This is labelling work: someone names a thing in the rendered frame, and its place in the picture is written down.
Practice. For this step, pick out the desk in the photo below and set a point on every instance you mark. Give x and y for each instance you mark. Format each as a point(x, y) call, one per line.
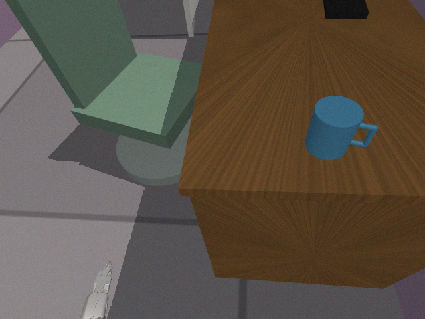
point(266, 207)

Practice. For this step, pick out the office chair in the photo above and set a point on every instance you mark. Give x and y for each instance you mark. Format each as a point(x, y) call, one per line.
point(148, 100)

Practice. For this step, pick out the left robot hand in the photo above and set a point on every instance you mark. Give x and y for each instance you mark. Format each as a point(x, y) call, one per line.
point(96, 304)

